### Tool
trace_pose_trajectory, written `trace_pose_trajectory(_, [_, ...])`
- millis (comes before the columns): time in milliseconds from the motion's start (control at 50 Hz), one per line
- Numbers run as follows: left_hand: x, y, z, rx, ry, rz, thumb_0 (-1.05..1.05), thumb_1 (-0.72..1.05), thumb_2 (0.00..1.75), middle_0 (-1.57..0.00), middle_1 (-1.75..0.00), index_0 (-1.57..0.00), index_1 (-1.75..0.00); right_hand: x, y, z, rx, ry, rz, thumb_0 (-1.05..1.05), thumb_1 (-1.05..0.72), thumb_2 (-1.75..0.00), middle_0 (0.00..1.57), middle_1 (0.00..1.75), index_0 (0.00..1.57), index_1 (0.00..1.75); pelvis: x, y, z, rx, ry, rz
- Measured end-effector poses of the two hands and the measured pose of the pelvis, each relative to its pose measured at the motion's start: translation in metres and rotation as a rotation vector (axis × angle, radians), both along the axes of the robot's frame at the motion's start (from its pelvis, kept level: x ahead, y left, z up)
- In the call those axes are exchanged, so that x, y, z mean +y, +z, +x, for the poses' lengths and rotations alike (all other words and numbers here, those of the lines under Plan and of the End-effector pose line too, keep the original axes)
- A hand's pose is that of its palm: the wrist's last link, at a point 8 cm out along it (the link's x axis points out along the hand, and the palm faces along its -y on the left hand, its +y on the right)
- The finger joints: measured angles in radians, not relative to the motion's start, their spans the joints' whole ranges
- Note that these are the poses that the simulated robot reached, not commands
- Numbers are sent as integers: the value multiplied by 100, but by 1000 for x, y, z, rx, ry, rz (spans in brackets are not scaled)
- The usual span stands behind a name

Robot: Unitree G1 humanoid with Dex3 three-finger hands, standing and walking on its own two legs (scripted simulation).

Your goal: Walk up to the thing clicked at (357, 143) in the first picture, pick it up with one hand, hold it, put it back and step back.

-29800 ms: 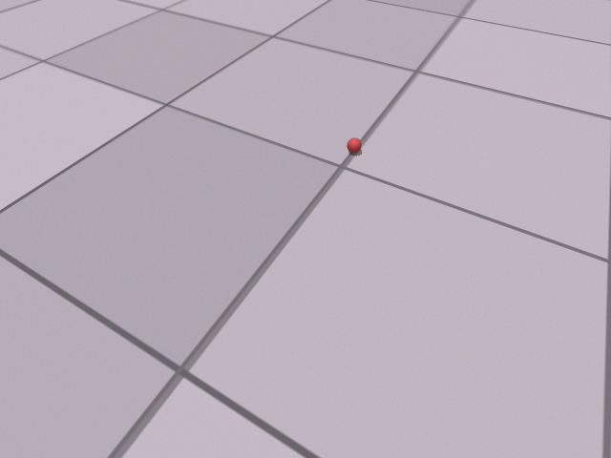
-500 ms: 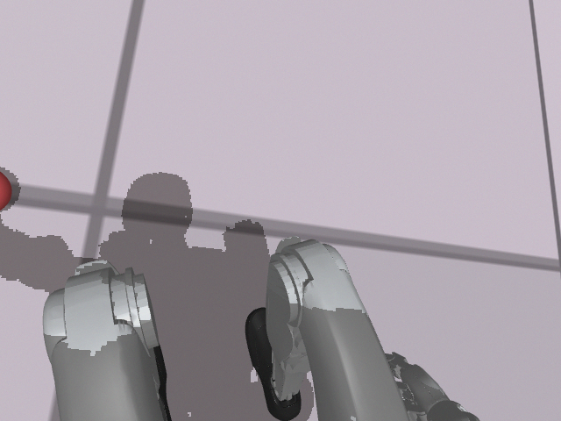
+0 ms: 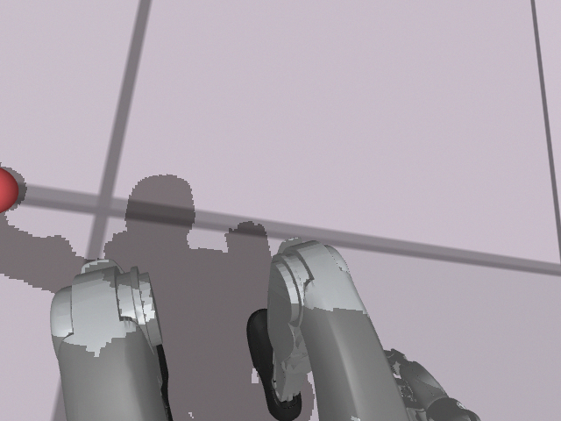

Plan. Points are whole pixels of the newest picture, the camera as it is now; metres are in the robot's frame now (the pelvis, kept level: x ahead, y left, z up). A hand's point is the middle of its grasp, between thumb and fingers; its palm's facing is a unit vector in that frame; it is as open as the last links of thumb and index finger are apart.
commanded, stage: rise first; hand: left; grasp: from above
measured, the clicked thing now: out of the picture +0.43 +0.38 -0.28
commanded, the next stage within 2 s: none
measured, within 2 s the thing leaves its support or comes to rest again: neither
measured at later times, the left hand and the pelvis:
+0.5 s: hand out of the picture +0.39 +0.41 -0.17, palm faces -0.43 -0.16 -0.89, open 14.1 cm; pelvis +0.00 +0.00 +0.00, yaw +0 degrees
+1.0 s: hand out of the picture +0.39 +0.41 -0.17, palm faces -0.43 -0.15 -0.89, open 14.1 cm; pelvis +0.00 +0.00 +0.00, yaw +0 degrees
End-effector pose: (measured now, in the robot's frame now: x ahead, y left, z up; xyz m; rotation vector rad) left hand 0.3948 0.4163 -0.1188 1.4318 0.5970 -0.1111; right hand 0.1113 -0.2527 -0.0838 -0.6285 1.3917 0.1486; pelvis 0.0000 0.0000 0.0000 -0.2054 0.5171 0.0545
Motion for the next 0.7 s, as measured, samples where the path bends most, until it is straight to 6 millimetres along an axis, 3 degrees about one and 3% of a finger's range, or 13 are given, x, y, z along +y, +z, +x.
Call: trace_pose_trajectory(700, [1, 9, 1, 6, -11, 8, 0, -54, 100, -9, -106, -9, -105, 1, 3, -7, -3, -15, 1, 0, -91, -90, 20, 30, 20, 30, 1, 2, -2, -2, 4, -2])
